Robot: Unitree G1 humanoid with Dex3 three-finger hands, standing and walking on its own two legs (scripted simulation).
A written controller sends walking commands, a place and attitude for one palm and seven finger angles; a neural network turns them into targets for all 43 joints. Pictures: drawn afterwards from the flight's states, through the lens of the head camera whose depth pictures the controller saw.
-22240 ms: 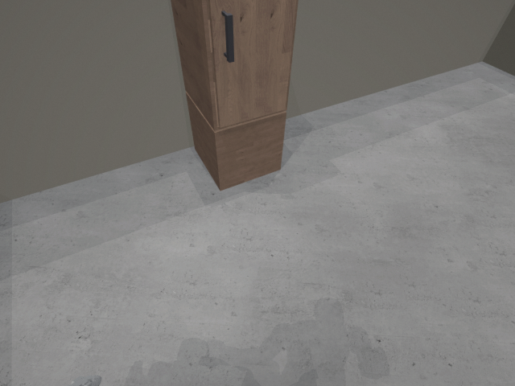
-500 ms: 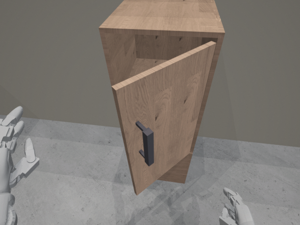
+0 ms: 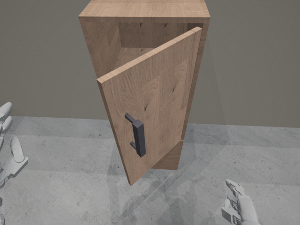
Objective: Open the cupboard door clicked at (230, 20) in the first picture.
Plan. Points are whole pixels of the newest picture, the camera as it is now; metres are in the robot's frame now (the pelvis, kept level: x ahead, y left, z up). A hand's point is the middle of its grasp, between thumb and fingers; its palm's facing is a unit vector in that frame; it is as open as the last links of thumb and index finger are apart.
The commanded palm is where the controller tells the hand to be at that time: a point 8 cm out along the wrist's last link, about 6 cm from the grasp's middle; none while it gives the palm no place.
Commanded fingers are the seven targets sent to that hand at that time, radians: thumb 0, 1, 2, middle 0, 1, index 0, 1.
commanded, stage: step back with the hand held close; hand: left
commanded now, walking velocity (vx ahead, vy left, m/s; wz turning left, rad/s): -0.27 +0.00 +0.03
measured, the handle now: (135, 136) +0.35 +0.07 +0.04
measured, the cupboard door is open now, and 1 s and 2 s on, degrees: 48 48 48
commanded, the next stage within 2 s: stop stepping back and stand still in 1.16 s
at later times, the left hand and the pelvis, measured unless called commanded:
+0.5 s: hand out of the picture +0.13 +0.27 +0.15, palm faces +0.47 -0.75 -0.45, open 7.4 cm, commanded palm +0.06 +0.31 +0.17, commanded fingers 0.00 0.90 0.90 -0.20 -0.30 -0.20 -0.30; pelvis -0.08 +0.01 -0.02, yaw +1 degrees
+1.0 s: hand out of the picture +0.04 +0.28 +0.16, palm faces +0.52 -0.71 -0.48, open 7.4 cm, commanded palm -0.02 +0.30 +0.17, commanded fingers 0.00 0.90 0.90 -0.20 -0.30 -0.20 -0.30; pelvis -0.14 +0.00 -0.02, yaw +3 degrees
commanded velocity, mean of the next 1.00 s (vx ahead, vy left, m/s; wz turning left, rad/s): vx -0.33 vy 0.00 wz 0.00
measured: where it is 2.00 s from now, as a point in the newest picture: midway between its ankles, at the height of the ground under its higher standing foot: outside the picture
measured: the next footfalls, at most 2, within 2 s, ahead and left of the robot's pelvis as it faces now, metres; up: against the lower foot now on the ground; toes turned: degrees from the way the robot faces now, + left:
right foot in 1.06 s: -0.21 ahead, -0.12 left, +0.00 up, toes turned +1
left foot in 1.26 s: -0.12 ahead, +0.07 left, +0.00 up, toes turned +0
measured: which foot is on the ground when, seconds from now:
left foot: down 0.00-1.00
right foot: down 0.00-0.82, up 0.84-1.00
